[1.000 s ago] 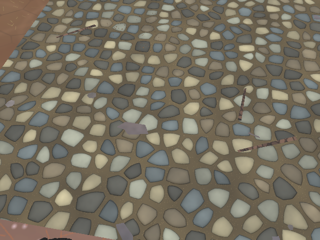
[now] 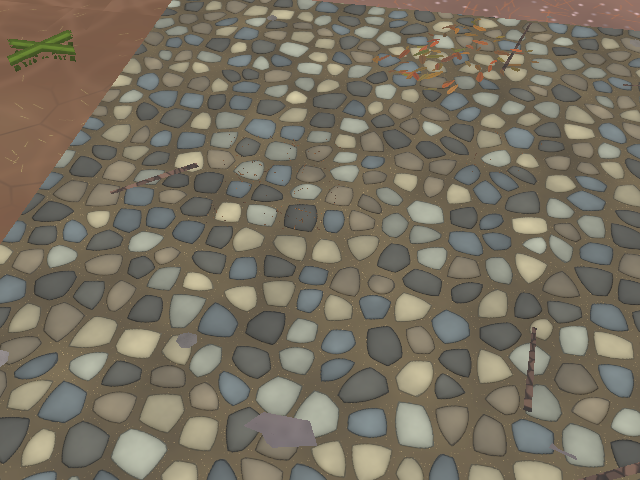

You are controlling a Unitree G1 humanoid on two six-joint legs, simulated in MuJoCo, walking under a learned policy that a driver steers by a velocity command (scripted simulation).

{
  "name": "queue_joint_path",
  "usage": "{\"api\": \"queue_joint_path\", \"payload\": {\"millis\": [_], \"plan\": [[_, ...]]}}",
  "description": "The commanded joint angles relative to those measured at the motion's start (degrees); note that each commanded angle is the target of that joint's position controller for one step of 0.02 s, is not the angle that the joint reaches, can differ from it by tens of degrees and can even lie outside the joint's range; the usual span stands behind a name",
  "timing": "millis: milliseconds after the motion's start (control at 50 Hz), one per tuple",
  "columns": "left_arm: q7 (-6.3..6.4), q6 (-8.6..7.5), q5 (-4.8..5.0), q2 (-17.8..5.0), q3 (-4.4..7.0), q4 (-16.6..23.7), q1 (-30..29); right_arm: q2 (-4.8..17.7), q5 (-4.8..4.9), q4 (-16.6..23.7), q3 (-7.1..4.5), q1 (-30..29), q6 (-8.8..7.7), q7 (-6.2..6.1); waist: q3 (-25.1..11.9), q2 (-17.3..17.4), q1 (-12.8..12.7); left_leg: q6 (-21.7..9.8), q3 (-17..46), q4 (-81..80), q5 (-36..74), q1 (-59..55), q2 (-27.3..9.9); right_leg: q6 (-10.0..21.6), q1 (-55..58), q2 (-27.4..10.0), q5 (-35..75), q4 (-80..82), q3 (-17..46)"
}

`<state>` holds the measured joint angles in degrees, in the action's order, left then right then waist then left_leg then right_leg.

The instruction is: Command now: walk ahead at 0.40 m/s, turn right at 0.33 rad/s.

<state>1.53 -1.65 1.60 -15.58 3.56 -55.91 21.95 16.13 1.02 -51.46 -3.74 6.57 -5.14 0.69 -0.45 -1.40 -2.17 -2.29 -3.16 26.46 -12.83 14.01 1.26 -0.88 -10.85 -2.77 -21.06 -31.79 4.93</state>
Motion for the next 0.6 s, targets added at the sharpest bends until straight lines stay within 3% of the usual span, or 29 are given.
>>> {"api": "queue_joint_path", "payload": {"millis": [20,40,60,80,120,200,260,300,360,380,400,420,440,460,480,500,520,540,600], "plan": [[0.19,-2.98,0.59,-4.78,0.66,8.51,-9.19,11.88,-0.98,-2.34,-3.23,17.61,0.37,-1.01,-3.35,13.26,10.04,-12.84,35.18,-14.39,-11.25,-27.71,-25.85,1.67,-34.39,1.58,-11.24,-27.96,1.11],[-0.19,-3.22,1.53,-6.87,1.46,7.96,-8.3,7.89,-0.99,-1.46,-1.99,14.16,-0.17,-1.1,1.19,9.4,7.8,-11.67,31.11,-15.29,-13.33,-25.22,-24.02,2.9,-37.46,-0.89,-7.17,-32.79,4.04],[-0.45,-3.14,1.62,-6.27,1.53,7.36,-7.7,6.05,-0.81,-0.64,-1.4,11.22,-0.66,-1.0,3.21,8.91,6.29,-9.5,25.55,-16.34,-11.36,-23.14,-21.37,3.57,-38.12,-2.21,-2.39,-33.71,3.82],[-0.54,-3.07,1.15,-5.51,1.58,7.5,-8.46,5.29,-0.68,-0.45,-1.09,9.25,-0.9,-0.77,5.45,8.16,5.49,-8.06,20.59,-17.18,-5.38,-21.42,-20.03,3.86,-39.15,-3.02,1.44,-32.72,3.66],[-1.27,-2.68,0.6,-3.8,1.5,7.93,-9.28,3.99,-1.46,-0.42,-0.6,8.11,-0.82,-0.71,5.21,7.66,4.46,-5.69,11.07,-17.31,8.35,-18.03,-16.89,3.73,-35.73,-4.06,6.82,-29.75,2.09],[-2.92,-2.16,0.09,-0.45,0.14,11.9,-15.35,7.26,-1.81,-0.68,-1.25,8.17,-0.35,-1.53,5.62,5.39,4.88,-6.42,1.54,-19.23,16.01,-12.5,-15.3,1.59,-31.24,-4.0,14.93,-17.62,-2.88],[-4.05,-1.8,-0.22,-0.15,-0.56,15.05,-20.79,8.9,-1.02,-1.15,-1.69,9.75,-0.22,-1.92,6.46,5.03,5.96,-6.1,-2.96,-19.75,17.48,-11.33,-15.65,2.08,-26.83,-2.84,19.78,-9.12,-6.43],[-4.68,-1.38,-0.12,-1.15,-0.39,16.72,-22.58,9.38,-0.26,-1.7,-1.96,11.01,0.07,-1.86,6.65,4.88,5.63,-5.38,-4.84,-18.37,21.24,-14.1,-16.88,3.56,-25.58,-2.17,19.59,-6.27,-7.28],[-5.25,-0.86,-0.22,-4.3,1.12,17.77,-19.87,11.23,0.15,-1.3,-2.58,10.55,1.05,-2.1,2.72,6.65,1.84,-3.54,-8.08,-8.37,45.81,-18.28,-17.71,7.19,-17.45,2.29,14.45,-5.26,-10.68],[-5.25,-0.64,-0.07,-6.27,2.31,16.68,-14.29,11.79,0.11,-0.97,-2.76,10.21,1.67,-2.31,-0.67,7.05,-1.55,-2.83,-9.03,0.09,52.51,-17.67,-17.2,8.74,-10.08,4.64,12.74,-5.08,-11.91],[-4.73,-0.27,0.09,-9.17,4.12,14.39,-5.49,11.61,0.07,-0.51,-2.58,9.81,1.99,-2.51,-5.24,5.96,-6.29,-1.24,-9.94,11.78,51.02,-12.39,-15.55,10.85,3.1,6.59,14.4,-2.84,-11.49],[-3.26,0.62,0.28,-13.53,6.0,12.47,2.92,9.8,-1.15,0.56,-1.83,10.91,1.73,-2.48,-9.71,-0.92,-9.17,1.29,-10.1,29.94,31.81,1.24,-12.8,13.63,19.14,0.65,10.05,-0.95,-0.33],[-3.07,0.05,0.4,-18.66,6.12,13.39,-0.16,0.54,-2.28,3.59,0.96,17.13,0.11,-1.28,-16.14,-14.6,-0.67,3.92,-3.17,49.91,-20.02,23.58,-0.93,24.47,34.06,-14.39,-3.83,7.54,34.3],[-3.3,-0.67,-0.14,-13.52,4.6,14.78,1.37,6.32,0.23,4.77,-0.02,9.4,-2.31,-0.56,-18.86,-7.13,-5.33,2.44,8.34,54.49,-20.39,28.83,-1.08,23.91,33.74,-16.1,-9.98,16.24,42.68],[-3.43,-1.61,-0.78,-11.22,3.82,14.36,-1.39,8.54,2.16,6.66,-0.77,4.24,-3.41,-0.32,-9.78,-5.24,-4.98,0.87,7.86,53.06,-14.45,33.11,-3.5,20.88,27.28,-14.74,-5.31,17.71,34.95],[-3.47,-2.26,-0.7,-9.95,3.37,15.12,-5.46,8.08,1.46,6.55,-0.61,4.09,-3.9,-0.78,-5.31,-0.15,-2.09,0.24,8.02,48.3,-9.29,30.5,-6.11,19.22,18.38,-12.29,1.69,17.69,28.15],[-3.45,-2.48,-1.02,-8.37,2.89,16.1,-9.53,8.15,0.0,5.57,-1.03,5.12,-3.73,-1.25,-2.8,1.18,0.58,0.55,8.2,43.58,-6.51,26.18,-7.85,17.9,10.5,-9.84,8.24,18.0,22.35],[-3.28,-2.66,-1.83,-7.46,2.49,17.13,-11.79,8.45,-0.46,5.21,-1.39,6.91,-2.95,-1.26,-2.22,-0.21,2.74,0.82,8.96,41.12,-4.62,21.93,-9.18,17.28,5.36,-8.15,12.28,18.99,19.16],[-2.6,-3.06,-1.18,-7.93,2.51,17.05,-11.06,6.79,-1.77,6.17,-1.43,6.35,-0.89,-1.38,-0.68,-0.25,3.84,3.48,7.52,34.17,-1.05,19.35,-8.96,17.71,-1.88,-6.07,18.11,21.3,14.16]]}}
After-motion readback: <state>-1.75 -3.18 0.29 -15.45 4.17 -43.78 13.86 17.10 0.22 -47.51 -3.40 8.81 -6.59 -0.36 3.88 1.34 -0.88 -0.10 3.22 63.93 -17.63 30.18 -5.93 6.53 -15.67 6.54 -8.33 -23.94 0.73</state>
